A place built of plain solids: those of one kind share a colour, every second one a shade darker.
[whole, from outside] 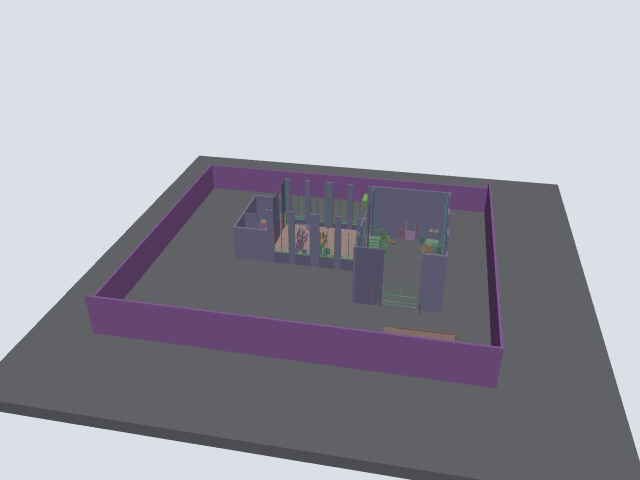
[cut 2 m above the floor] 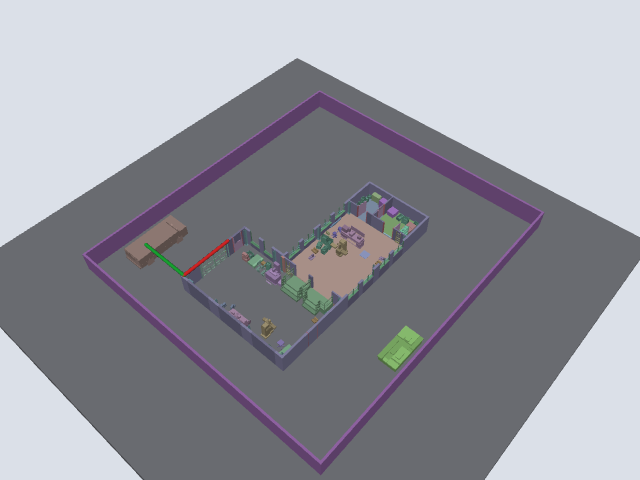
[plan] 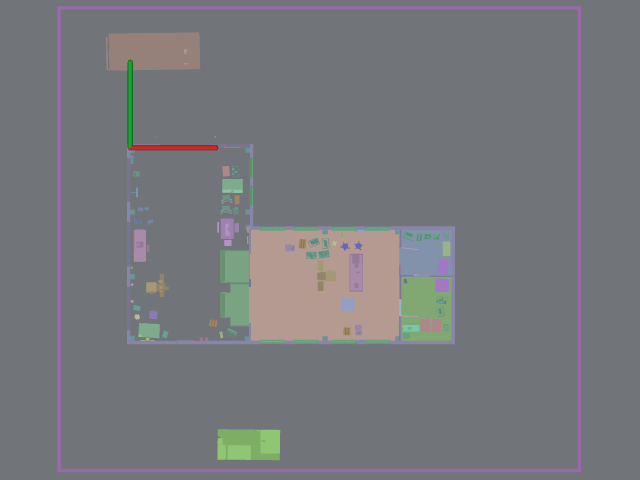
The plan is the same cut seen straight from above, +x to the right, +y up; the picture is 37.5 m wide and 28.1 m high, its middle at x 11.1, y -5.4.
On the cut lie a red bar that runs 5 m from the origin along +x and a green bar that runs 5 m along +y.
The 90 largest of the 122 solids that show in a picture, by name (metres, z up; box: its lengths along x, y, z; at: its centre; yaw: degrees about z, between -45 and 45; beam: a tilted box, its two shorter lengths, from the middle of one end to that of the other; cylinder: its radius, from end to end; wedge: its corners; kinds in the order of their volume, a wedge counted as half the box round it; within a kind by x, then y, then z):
{
 "yard_bound_1": {"box": [0.2, 27.28, 3.56], "at": [-4.18, -5.36, 1.73]},
 "yard_bound_2": {"box": [30.66, 0.2, 2.86], "at": [11.05, -18.9, 1.38]},
 "yard_bound_3": {"box": [30.66, 0.2, 3.56], "at": [11.05, 8.19, 1.73]},
 "yard_bound_4": {"box": [0.2, 27.28, 2.93], "at": [26.29, -5.36, 1.41]},
 "wall_1": {"box": [0.2, 0.81, 5.45], "at": [-0.1, -11.1, 2.67]},
 "wall_2": {"box": [0.2, 2.56, 2.65], "at": [-0.1, -9.43, 1.27]},
 "wall_3": {"box": [0.2, 1.21, 5.45], "at": [-0.1, -7.55, 2.67]},
 "wall_4": {"box": [0.2, 2.61, 2.65], "at": [-0.1, -5.65, 1.27]},
 "wall_5": {"box": [0.2, 1.21, 5.45], "at": [-0.1, -3.75, 2.67]},
 "wall_6": {"box": [0.2, 2.56, 2.65], "at": [-0.1, -1.88, 1.27]},
 "wall_7": {"box": [0.2, 0.81, 5.45], "at": [-0.1, -0.2, 2.67]},
 "wall_8": {"box": [1.96, 0.2, 5.45], "at": [0.78, 0.1, 2.67]},
 "wall_9": {"box": [7.2, 0.2, 5.45], "at": [3.4, -11.4, 2.67]},
 "wall_10": {"box": [2.46, 0.2, 5.45], "at": [5.97, 0.1, 2.67]},
 "wall_11": {"box": [0.06, 1.05, 5.45], "at": [6.97, -10.78, 2.67]},
 "wall_12": {"box": [0.06, 0.45, 5.45], "at": [6.97, -7.92, 2.67]},
 "wall_13": {"box": [0.06, 1.46, 5.45], "at": [6.97, -5.47, 2.67]},
 "wall_14": {"box": [0.2, 1.46, 5.45], "at": [7.1, -4.08, 2.67]},
 "wall_15": {"box": [0.2, 0.51, 5.45], "at": [7.1, -2.0, 2.67]},
 "wall_16": {"box": [0.2, 0.81, 5.45], "at": [7.1, -0.2, 2.67]},
 "wall_17": {"box": [0.61, 0.2, 5.46], "at": [7.3, -11.4, 2.68]},
 "wall_18": {"box": [0.61, 0.2, 5.46], "at": [7.3, -4.7, 2.68]},
 "wall_19": {"box": [1.46, 0.2, 1.16], "at": [8.32, -11.4, 0.53]},
 "wall_20": {"box": [1.46, 0.2, 1.16], "at": [8.32, -4.7, 0.53]},
 "wall_21": {"box": [0.51, 0.2, 5.46], "at": [9.3, -11.4, 2.68]},
 "wall_22": {"box": [0.51, 0.2, 5.46], "at": [9.3, -4.7, 2.68]},
 "wall_23": {"box": [1.46, 0.2, 1.16], "at": [10.28, -11.4, 0.53]},
 "wall_24": {"box": [1.46, 0.2, 1.16], "at": [10.28, -4.7, 0.53]},
 "wall_25": {"box": [0.81, 0.2, 5.46], "at": [11.4, -11.4, 2.68]},
 "wall_26": {"box": [0.81, 0.2, 5.46], "at": [11.4, -4.7, 2.68]},
 "wall_27": {"box": [1.46, 0.2, 1.16], "at": [12.53, -11.4, 0.53]},
 "wall_28": {"box": [1.46, 0.2, 1.16], "at": [12.53, -4.7, 0.53]},
 "wall_29": {"box": [0.51, 0.2, 5.46], "at": [13.5, -11.4, 2.68]},
 "wall_30": {"box": [0.51, 0.2, 5.46], "at": [13.5, -4.7, 2.68]},
 "wall_31": {"box": [1.46, 0.2, 1.16], "at": [14.47, -11.4, 0.53]},
 "wall_32": {"box": [1.46, 0.2, 1.16], "at": [14.47, -4.7, 0.53]},
 "wall_33": {"box": [0.61, 0.2, 5.46], "at": [15.5, -11.4, 2.68]},
 "wall_34": {"box": [0.61, 0.2, 5.46], "at": [15.5, -4.7, 2.68]},
 "wall_35": {"box": [0.06, 1.41, 5.46], "at": [15.77, -10.6, 2.68]},
 "wall_36": {"box": [0.06, 1.36, 5.46], "at": [15.77, -8.12, 2.68]},
 "wall_37": {"box": [0.06, 0.67, 5.46], "at": [15.77, -7.23, 2.68]},
 "wall_38": {"box": [0.06, 1.0, 5.46], "at": [15.77, -5.3, 2.68]},
 "wall_39": {"box": [3.2, 0.2, 3.36], "at": [17.4, -11.4, 1.63]},
 "wall_40": {"box": [3.2, 0.2, 3.36], "at": [17.4, -4.7, 1.63]},
 "wall_41": {"box": [1.23, 0.06, 3.36], "at": [18.18, -7.53, 1.63]},
 "wall_42": {"box": [1.23, 0.06, 3.36], "at": [18.18, -7.47, 1.63]},
 "wall_43": {"box": [0.2, 4.0, 3.36], "at": [18.9, -9.5, 1.63]},
 "wall_44": {"box": [0.2, 2.9, 3.36], "at": [18.9, -6.05, 1.63]},
 "raised_floor_hall_1": {"box": [8.93, 6.63, 0.56], "at": [11.4, -8.05, 0.23]},
 "beyond_van_1": {"box": [4.61, 0.06, 0.2], "at": [0.96, 4.59, 1.34], "yaw": 0.8},
 "beyond_van_2": {"box": [5.29, 2.16, 1.0], "at": [1.39, 5.64, 0.79], "yaw": 0.8},
 "raised_floor_stores_1": {"box": [3.13, 3.93, 0.56], "at": [17.3, -9.4, 0.23]},
 "raised_floor_crib_1": {"box": [3.13, 2.83, 0.56], "at": [17.3, -6.15, 0.23]},
 "beyond_skip_1": {"box": [2.21, 0.43, 0.1], "at": [6.22, -16.7, 1.19], "yaw": -0.5},
 "beyond_skip_2": {"box": [1.36, 0.85, 0.12], "at": [6.37, -17.85, 1.2], "yaw": -0.5},
 "beyond_skip_3": {"box": [3.42, 1.68, 0.54], "at": [6.93, -17.39, 0.87], "yaw": -0.5},
 "beyond_skip_4": {"box": [1.15, 1.39, 0.12], "at": [8.19, -17.21, 1.2], "yaw": -0.5},
 "door_landing_1": {"box": [0.32, 1.5, 0.22], "at": [5.4, -9.2, 0.06]},
 "door_landing_2": {"box": [0.32, 1.9, 0.22], "at": [5.4, -6.95, 0.06]},
 "door_landing_3": {"box": [0.32, 1.5, 0.39], "at": [5.7, -9.2, 0.14]},
 "door_landing_4": {"box": [0.32, 1.9, 0.39], "at": [5.7, -6.95, 0.14]},
 "door_landing_5": {"box": [1.1, 2.5, 0.56], "at": [6.39, -9.2, 0.23]},
 "door_landing_6": {"box": [1.1, 1.9, 0.56], "at": [6.39, -6.95, 0.23]},
 "centre_lathe_1": {"box": [0.71, 1.85, 0.27], "at": [0.55, -5.74, 0.81]},
 "centre_lathe_2": {"box": [0.34, 0.51, 0.58], "at": [0.57, -6.39, 0.96]},
 "centre_lathe_3": {"box": [0.51, 0.35, 0.6], "at": [13.2, -7.28, 1.34]},
 "centre_lathe_4": {"box": [0.43, 0.55, 0.66], "at": [13.2, -6.51, 1.45]},
 "centre_lathe_5": {"box": [0.68, 2.08, 0.23], "at": [13.21, -7.32, 1.23]},
 "centre_lathe_6": {"box": [0.79, 2.2, 0.042], "at": [13.22, -7.32, 1.14]},
 "surface_grinder_1": {"box": [0.74, 1.19, 0.64], "at": [5.67, -4.74, 0.46]},
 "surface_grinder_2": {"box": [0.26, 0.53, 1.7], "at": [6.23, -4.69, 0.8]},
 "crate_1": {"box": [0.8, 0.77, 0.5], "at": [18.25, -8.05, 0.71], "yaw": -4.1},
 "crate_2": {"box": [0.6, 0.8, 0.95], "at": [18.32, -6.95, 0.94], "yaw": -5.7},
 "milling_machine_1": {"box": [0.58, 0.6, 0.19], "at": [1.23, -8.18, 0.04]},
 "milling_machine_2": {"box": [0.42, 0.36, 1.53], "at": [1.28, -8.21, 0.72]},
 "milling_machine_3": {"box": [0.26, 1.35, 0.16], "at": [1.84, -8.06, 0.92]},
 "milling_machine_4": {"box": [0.49, 0.42, 0.45], "at": [11.19, -7.52, 1.14]},
 "milling_machine_5": {"box": [0.42, 0.36, 1.52], "at": [11.68, -7.48, 1.22]},
 "milling_machine_6": {"box": [0.58, 0.6, 0.19], "at": [11.74, -7.52, 0.55]},
 "pallet_stack_1": {"box": [1.21, 0.49, 0.15], "at": [1.08, -10.87, 0.36], "yaw": -3.2},
 "pallet_stack_2": {"box": [1.2, 0.62, 0.15], "at": [1.09, -10.62, 0.36], "yaw": -3.2},
 "pallet_stack_3": {"box": [1.2, 0.49, 0.15], "at": [5.98, -2.4, 0.21], "yaw": -0.2},
 "pallet_stack_4": {"box": [1.21, 0.62, 0.15], "at": [5.98, -2.15, 0.21], "yaw": -0.2},
 "carton_1": {"box": [0.58, 0.79, 0.34], "at": [17.29, -10.39, 0.82], "yaw": -1.1},
 "carton_2": {"box": [0.59, 0.79, 0.38], "at": [17.9, -10.41, 0.79], "yaw": -3.1},
 "pier_1": {"box": [0.17, 0.34, 5.45], "at": [6.92, -4.8, 2.67]},
 "roll_cab_1": {"box": [0.46, 0.85, 0.73], "at": [18.51, -5.91, 0.98]},
 "door_leaf_1": {"box": [1.0, 0.044, 1.09], "at": [3.25, -11.3, 0.49]},
 "door_leaf_2": {"box": [1.0, 0.044, 1.09], "at": [6.05, 0.0, 0.49]},
 "door_leaf_3": {"box": [0.99, 0.044, 2.14], "at": [16.35, -5.91, 1.53], "yaw": -6.8}
}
